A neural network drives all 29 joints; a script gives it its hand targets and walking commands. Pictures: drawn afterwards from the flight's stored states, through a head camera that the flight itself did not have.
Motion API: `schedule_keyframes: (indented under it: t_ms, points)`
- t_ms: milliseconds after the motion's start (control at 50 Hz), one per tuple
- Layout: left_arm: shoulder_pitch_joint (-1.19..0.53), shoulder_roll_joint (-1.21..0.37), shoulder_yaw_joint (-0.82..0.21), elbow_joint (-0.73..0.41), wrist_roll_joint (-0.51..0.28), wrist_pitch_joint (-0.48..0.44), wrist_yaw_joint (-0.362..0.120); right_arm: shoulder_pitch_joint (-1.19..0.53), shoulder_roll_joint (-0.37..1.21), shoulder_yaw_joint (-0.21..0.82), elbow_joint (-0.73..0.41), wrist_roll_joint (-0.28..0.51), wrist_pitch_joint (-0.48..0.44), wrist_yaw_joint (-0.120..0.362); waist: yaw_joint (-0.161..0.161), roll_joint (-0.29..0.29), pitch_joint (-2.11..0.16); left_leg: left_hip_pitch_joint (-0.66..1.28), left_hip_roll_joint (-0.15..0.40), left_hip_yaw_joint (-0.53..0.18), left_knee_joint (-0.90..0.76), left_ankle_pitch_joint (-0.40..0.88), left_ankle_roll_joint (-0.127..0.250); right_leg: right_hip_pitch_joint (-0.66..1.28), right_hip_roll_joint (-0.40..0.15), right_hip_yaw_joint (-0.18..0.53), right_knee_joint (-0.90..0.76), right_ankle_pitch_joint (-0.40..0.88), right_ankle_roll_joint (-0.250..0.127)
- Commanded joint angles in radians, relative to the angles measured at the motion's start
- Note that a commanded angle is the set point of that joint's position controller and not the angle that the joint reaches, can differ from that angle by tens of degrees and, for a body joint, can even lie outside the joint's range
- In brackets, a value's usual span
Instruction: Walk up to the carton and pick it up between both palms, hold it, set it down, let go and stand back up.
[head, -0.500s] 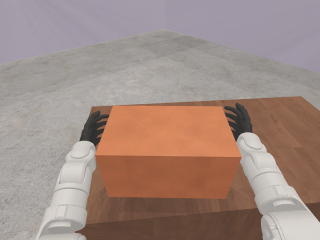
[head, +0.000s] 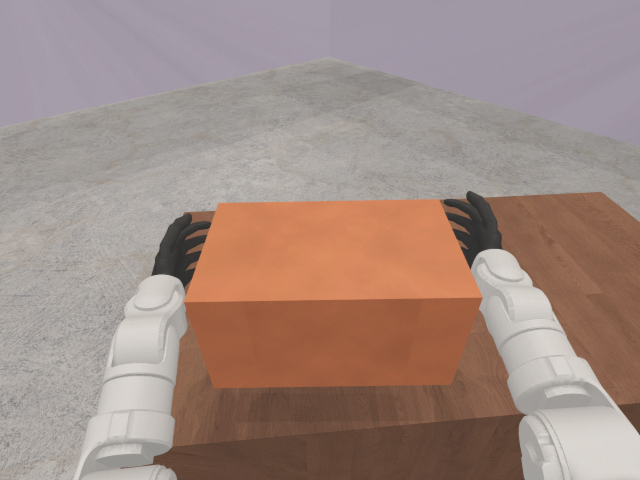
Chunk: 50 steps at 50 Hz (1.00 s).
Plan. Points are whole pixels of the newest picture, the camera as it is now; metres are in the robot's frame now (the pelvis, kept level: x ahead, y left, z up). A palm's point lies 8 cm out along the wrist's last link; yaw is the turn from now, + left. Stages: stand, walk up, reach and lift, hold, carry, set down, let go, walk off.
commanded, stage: reach and lift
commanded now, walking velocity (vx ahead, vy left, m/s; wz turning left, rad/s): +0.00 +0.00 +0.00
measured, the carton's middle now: (330, 290) +0.36 +0.01 +0.10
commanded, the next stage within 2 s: hold in 0.84 s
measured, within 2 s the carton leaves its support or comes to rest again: neither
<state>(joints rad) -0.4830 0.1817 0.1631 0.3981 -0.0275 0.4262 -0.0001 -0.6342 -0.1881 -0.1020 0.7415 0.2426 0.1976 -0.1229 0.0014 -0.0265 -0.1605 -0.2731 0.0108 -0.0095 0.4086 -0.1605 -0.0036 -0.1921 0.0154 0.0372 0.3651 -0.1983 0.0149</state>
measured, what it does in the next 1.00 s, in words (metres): stands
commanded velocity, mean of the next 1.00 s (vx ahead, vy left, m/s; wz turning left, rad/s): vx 0.00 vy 0.00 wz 0.00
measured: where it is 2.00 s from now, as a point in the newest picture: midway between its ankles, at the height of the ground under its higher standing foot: outside the picture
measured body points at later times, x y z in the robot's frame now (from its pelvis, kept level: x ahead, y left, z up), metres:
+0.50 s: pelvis +0.00 +0.00 +0.00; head -0.05 +0.02 +0.45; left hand +0.36 +0.21 +0.16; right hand +0.39 -0.19 +0.17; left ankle +0.03 +0.12 -0.74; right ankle +0.00 -0.13 -0.74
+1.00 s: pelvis -0.01 +0.00 +0.00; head -0.07 +0.02 +0.45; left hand +0.36 +0.21 +0.17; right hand +0.38 -0.19 +0.18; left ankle +0.03 +0.12 -0.74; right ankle +0.00 -0.13 -0.74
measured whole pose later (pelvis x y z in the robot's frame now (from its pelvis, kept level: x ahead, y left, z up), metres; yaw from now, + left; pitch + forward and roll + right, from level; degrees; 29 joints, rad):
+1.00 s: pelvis -0.01 +0.00 +0.00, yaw +0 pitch +0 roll -1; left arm -0.51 0.18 0.19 0.32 -0.03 0.54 0.00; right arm -0.69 -0.20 -0.12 0.69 0.25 0.31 -0.12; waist -0.01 -0.03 -0.16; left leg -0.26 0.01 -0.01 0.39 -0.14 0.00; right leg -0.17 0.02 0.04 0.34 -0.18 0.01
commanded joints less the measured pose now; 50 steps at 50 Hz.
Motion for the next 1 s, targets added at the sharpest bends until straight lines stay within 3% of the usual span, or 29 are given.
schedule_keyframes:
  t_ms: [0, 60, 140, 300, 440, 540, 720, 860, 980]
  points:
    - [-0.762, -0.802, -0.503, -0.31, -0.033, -0.044, -0.058, -0.691, 0.678, 0.451, -0.423, 0.074, 0.006, 0.154, -0.027, 0.086, -0.323, 0.307, -0.015, -0.043, -0.101, 0.282, -0.059, 0.039, 0.048, -0.064, -0.109, 0.19, -0.023]
    - [-0.773, -0.794, -0.514, -0.335, -0.042, -0.042, -0.055, -0.71, 0.69, 0.475, -0.463, 0.088, 0.007, 0.149, -0.013, 0.083, -0.356, 0.323, -0.02, -0.04, -0.092, 0.319, -0.056, 0.04, 0.051, -0.068, -0.106, 0.214, -0.016]
    - [-0.756, -0.789, -0.531, -0.36, -0.051, -0.028, -0.055, -0.705, 0.685, 0.484, -0.508, 0.097, 0.02, 0.135, -0.026, 0.087, -0.372, 0.339, -0.026, -0.045, -0.078, 0.362, -0.057, 0.045, 0.05, -0.065, -0.106, 0.257, -0.011]
    - [-0.727, -0.753, -0.48, -0.329, -0.022, 0.016, -0.08, -0.682, 0.662, 0.463, -0.468, 0.098, 0.061, 0.124, -0.023, 0.075, -0.304, 0.318, -0.034, -0.038, -0.098, 0.328, -0.046, 0.06, 0.043, -0.062, -0.116, 0.245, -0.002]
    - [-0.821, -0.777, -0.53, -0.394, -0.067, 0.01, -0.068, -0.723, 0.681, 0.467, -0.512, 0.105, 0.065, 0.127, -0.04, 0.095, -0.353, 0.322, -0.024, -0.046, -0.1, 0.312, -0.055, 0.043, 0.044, -0.06, -0.107, 0.238, -0.01]
    - [-0.846, -0.749, -0.476, -0.313, -0.039, 0.026, -0.074, -0.72, 0.652, 0.395, -0.398, 0.066, 0.083, 0.141, -0.05, 0.091, -0.268, 0.274, -0.021, -0.037, -0.138, 0.178, -0.043, 0.019, 0.035, -0.06, -0.124, 0.129, -0.019]
    - [-0.896, -0.744, -0.451, -0.312, -0.038, 0.035, -0.08, -0.74, 0.672, 0.383, -0.352, 0.074, 0.095, 0.153, -0.045, 0.086, -0.275, 0.257, -0.023, -0.031, -0.146, 0.127, -0.032, 0.031, 0.032, -0.057, -0.118, 0.099, -0.018]
    - [-0.86, -0.723, -0.436, -0.311, -0.021, 0.055, -0.091, -0.726, 0.662, 0.392, -0.362, 0.081, 0.107, 0.142, -0.046, 0.08, -0.281, 0.275, -0.029, -0.028, -0.138, 0.159, -0.027, 0.054, 0.033, -0.054, -0.121, 0.131, -0.01]
    - [-0.861, -0.753, -0.502, -0.427, -0.062, 0.061, -0.08, -0.7, 0.682, 0.448, -0.454, 0.125, 0.118, 0.129, -0.057, 0.092, -0.337, 0.309, -0.026, -0.039, -0.117, 0.243, -0.04, 0.076, 0.041, -0.049, -0.107, 0.215, -0.007]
